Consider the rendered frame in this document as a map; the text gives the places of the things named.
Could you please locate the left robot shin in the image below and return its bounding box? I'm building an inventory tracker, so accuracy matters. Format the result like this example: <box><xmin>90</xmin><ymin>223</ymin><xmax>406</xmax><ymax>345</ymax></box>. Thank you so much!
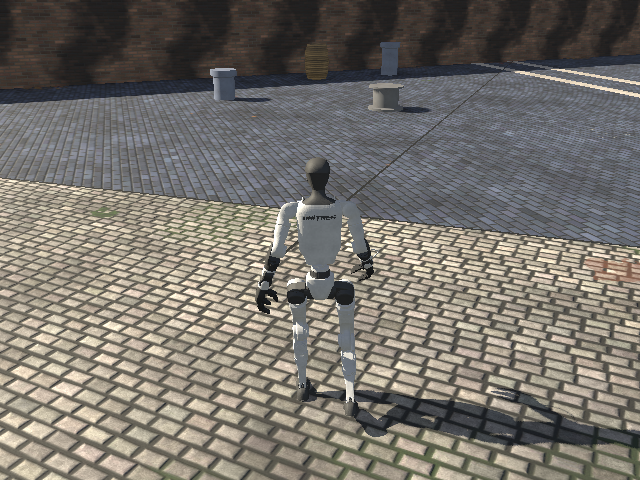
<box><xmin>292</xmin><ymin>324</ymin><xmax>308</xmax><ymax>388</ymax></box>

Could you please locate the robot left forearm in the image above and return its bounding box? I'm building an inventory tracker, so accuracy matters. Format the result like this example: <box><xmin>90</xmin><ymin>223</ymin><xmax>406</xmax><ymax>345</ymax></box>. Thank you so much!
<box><xmin>258</xmin><ymin>242</ymin><xmax>280</xmax><ymax>290</ymax></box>

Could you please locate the robot right hand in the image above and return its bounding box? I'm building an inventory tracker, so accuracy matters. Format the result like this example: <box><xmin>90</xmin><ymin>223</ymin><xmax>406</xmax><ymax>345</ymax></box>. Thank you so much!
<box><xmin>351</xmin><ymin>264</ymin><xmax>374</xmax><ymax>281</ymax></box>

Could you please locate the robot head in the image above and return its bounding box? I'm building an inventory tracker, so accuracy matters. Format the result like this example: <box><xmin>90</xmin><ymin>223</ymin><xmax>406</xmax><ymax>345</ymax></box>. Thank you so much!
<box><xmin>302</xmin><ymin>157</ymin><xmax>336</xmax><ymax>205</ymax></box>

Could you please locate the left robot upper arm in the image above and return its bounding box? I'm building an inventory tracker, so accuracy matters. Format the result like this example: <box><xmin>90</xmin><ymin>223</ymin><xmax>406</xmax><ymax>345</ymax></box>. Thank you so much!
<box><xmin>270</xmin><ymin>201</ymin><xmax>298</xmax><ymax>258</ymax></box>

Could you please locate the robot left hand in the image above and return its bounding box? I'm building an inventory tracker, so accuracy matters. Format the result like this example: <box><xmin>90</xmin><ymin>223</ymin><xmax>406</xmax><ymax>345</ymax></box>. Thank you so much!
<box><xmin>255</xmin><ymin>287</ymin><xmax>278</xmax><ymax>314</ymax></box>

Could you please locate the robot right forearm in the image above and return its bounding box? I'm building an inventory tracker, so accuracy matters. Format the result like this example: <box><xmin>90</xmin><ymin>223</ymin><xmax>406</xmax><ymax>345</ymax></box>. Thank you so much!
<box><xmin>357</xmin><ymin>238</ymin><xmax>373</xmax><ymax>269</ymax></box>

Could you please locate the right robot upper arm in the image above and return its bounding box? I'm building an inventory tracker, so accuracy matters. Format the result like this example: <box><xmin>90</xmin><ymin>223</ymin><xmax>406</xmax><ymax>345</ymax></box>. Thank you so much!
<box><xmin>339</xmin><ymin>200</ymin><xmax>368</xmax><ymax>254</ymax></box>

